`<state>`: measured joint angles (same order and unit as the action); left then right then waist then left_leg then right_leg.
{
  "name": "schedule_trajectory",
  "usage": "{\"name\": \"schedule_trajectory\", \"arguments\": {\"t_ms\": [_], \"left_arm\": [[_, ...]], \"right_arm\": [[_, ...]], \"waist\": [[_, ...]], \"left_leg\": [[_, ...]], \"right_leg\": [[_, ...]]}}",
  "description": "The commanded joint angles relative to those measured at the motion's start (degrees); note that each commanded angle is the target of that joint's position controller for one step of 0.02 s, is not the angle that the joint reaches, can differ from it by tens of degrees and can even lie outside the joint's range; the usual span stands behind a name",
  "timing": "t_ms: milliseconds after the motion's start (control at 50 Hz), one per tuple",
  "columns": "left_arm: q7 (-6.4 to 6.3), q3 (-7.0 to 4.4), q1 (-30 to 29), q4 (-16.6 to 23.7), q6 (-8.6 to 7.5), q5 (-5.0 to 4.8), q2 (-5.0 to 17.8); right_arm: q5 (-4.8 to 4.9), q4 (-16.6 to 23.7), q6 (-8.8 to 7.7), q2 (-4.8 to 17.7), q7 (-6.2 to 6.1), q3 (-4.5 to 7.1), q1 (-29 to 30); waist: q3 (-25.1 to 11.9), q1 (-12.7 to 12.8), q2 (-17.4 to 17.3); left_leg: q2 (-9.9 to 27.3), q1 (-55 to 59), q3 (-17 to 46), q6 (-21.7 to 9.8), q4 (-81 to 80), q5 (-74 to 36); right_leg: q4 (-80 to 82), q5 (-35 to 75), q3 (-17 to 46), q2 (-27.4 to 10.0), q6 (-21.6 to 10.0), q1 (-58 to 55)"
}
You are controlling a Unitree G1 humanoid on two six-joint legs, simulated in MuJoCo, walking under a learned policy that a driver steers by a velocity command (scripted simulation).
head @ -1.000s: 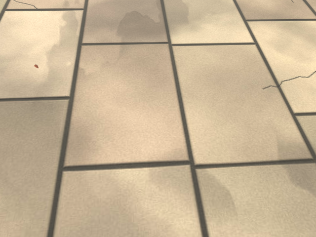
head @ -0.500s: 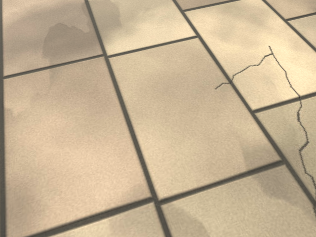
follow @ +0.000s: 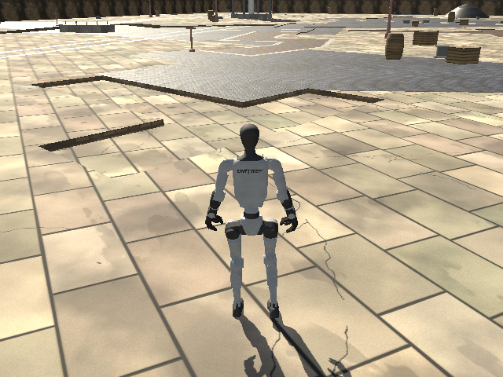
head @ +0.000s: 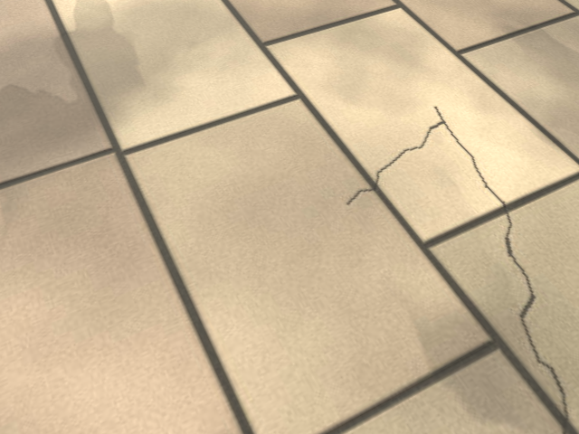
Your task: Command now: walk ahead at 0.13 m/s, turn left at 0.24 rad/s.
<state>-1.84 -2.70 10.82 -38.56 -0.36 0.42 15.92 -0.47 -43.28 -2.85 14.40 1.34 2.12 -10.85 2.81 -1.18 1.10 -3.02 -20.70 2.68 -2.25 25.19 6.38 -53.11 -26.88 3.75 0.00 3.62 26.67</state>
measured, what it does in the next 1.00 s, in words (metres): steps on the spot, turning left: right foot, then left foot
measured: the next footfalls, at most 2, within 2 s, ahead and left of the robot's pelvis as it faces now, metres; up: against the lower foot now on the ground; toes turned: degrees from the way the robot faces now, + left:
right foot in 0.20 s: +0.11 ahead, -0.13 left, +0.00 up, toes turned +11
left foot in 0.60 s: +0.03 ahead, +0.12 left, +0.00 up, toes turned +23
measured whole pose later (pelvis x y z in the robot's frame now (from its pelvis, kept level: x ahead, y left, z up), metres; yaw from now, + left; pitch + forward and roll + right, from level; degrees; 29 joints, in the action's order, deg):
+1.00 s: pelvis +0.02 +0.02 +0.00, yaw +30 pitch +1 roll -1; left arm -1.5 -4.3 9.1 -41.0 0.7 -0.2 16.5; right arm -0.4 -37.1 1.7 15.9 -0.8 2.6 -8.4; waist 1.5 -0.6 0.7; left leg -4.9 -16.4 6.4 -3.2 27.8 12.4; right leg -43.6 -20.8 2.9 -1.1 4.3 23.1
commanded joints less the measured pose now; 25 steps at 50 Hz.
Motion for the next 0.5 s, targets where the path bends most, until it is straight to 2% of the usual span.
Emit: {"name": "schedule_trajectory", "arguments": {"t_ms": [20,60,100,140,180,200,220,240,260,280,300,320,360,420,460,500], "left_arm": [[-0.84,-1.25,5.2,2.1,0.16,-0.21,4.0],[-0.94,-1.52,2.6,2.8,0.83,-0.33,4.5],[-0.70,-1.63,0.1,3.8,0.84,-0.40,4.4],[-0.25,-1.74,-0.4,4.1,0.08,-0.51,4.0],[0.22,-2.21,2.0,3.4,-0.94,-0.47,4.4],[-0.02,-2.98,3.9,3.6,-1.14,0.29,7.3],[-0.28,-4.14,2.2,4.2,-0.59,1.75,12.3],[0.04,-4.17,2.0,4.3,-0.74,2.99,11.2],[-0.09,-3.18,-0.2,5.2,-1.10,2.48,8.2],[-0.13,-2.66,-3.4,5.7,-1.28,1.53,6.3],[-0.16,-2.47,-5.1,6.0,-1.37,0.64,5.7],[-0.22,-2.32,-5.3,5.7,-1.33,0.25,5.6],[-0.41,-2.59,-4.0,5.0,-0.85,0.55,6.2],[-0.94,-3.35,-1.7,4.0,0.03,0.55,7.7],[-0.78,-4.03,-1.9,3.8,0.35,0.28,9.4],[-0.34,-4.49,-1.9,3.3,0.40,-0.23,10.5]], "right_arm": [[0.80,4.3,0.50,12.1,-0.99,3.64,2.5],[1.46,4.5,1.49,12.1,-1.47,3.86,2.4],[1.62,4.7,2.42,11.7,-1.87,3.93,2.4],[1.71,4.8,3.16,11.3,-2.26,3.97,2.6],[2.09,5.2,3.87,10.4,-2.73,3.76,2.8],[1.86,5.6,3.95,8.3,-2.86,3.14,1.6],[1.68,6.8,3.60,5.5,-2.75,2.47,0.4],[1.16,7.2,3.02,9.0,-2.69,3.52,0.3],[1.27,6.0,3.13,12.1,-2.51,4.79,-1.5],[1.58,4.6,3.89,12.3,-2.61,5.30,-3.2],[1.41,3.8,4.79,11.6,-2.96,5.37,-4.2],[1.40,3.9,5.42,10.4,-2.95,5.11,-3.9],[1.83,5.8,5.77,8.1,-2.60,4.40,-1.5],[1.84,8.6,5.68,6.5,-1.77,3.49,2.5],[1.67,9.9,5.64,6.1,-1.08,3.11,3.5],[1.69,10.5,5.84,7.1,-0.58,3.42,3.4]], "waist": [[-12.0,2.2,-8.8],[-11.3,1.5,-8.7],[-9.0,0.9,-9.3],[-7.7,1.3,-9.7],[-7.9,3.2,-9.1],[-9.6,3.1,-5.5],[-8.0,0.6,9.1],[-8.1,1.5,14.0],[-7.7,0.7,9.2],[-6.5,-0.8,6.3],[-5.9,-1.1,5.4],[-5.2,-0.7,5.5],[-4.7,0.5,6.4],[-6.5,2.8,8.0],[-7.5,3.3,8.8],[-7.8,3.4,9.5]], "left_leg": [[13.4,7.6,14.2,-11.8,-5.7,-25.5],[13.2,6.0,16.5,-11.1,-7.1,-12.0],[12.4,4.2,18.8,-10.4,-7.8,-1.2],[11.5,3.8,20.8,-9.4,-6.7,1.6],[9.0,2.1,21.0,-6.7,-3.2,1.7],[6.7,-2.2,18.8,-3.8,2.2,7.9],[-1.6,-12.4,8.3,-0.1,13.6,21.1],[-1.6,-14.8,3.5,2.5,27.7,29.3],[0.4,-14.6,5.0,3.9,36.0,27.2],[0.9,-14.9,4.6,5.0,39.7,24.2],[1.3,-15.8,4.0,6.2,42.3,21.2],[1.6,-16.4,3.6,7.1,44.0,19.2],[2.2,-16.1,0.8,8.3,40.8,16.3],[4.1,-14.0,-1.0,8.8,31.6,15.6],[4.7,-9.2,-2.9,8.0,25.8,16.1],[4.2,-5.5,-4.8,6.8,21.1,16.0]], "right_leg": [[6.5,5.3,-0.6,1.0,0.5,-5.3],[8.9,7.3,0.2,1.4,0.0,-5.9],[12.4,8.1,0.6,1.8,-0.5,-6.4],[18.7,9.9,0.4,2.4,-1.4,-8.4],[29.9,16.5,-0.4,1.7,-3.0,-15.4],[32.1,18.3,4.5,-5.6,-5.7,-21.8],[34.7,26.0,16.8,-17.0,-12.5,-24.0],[36.7,32.7,24.2,-24.3,-19.1,-20.1],[36.1,34.2,20.9,-22.8,-19.5,-19.1],[35.0,34.4,15.0,-19.0,-16.9,-18.4],[34.2,34.3,11.0,-16.5,-15.1,-18.7],[33.9,37.1,8.4,-15.7,-14.9,-18.6],[34.3,38.3,4.0,-14.0,-15.2,-18.9],[33.7,38.3,2.0,-15.4,-16.1,-22.6],[33.4,38.7,0.5,-16.4,-16.3,-21.6],[32.7,38.8,-0.3,-17.4,-16.2,-21.0]]}}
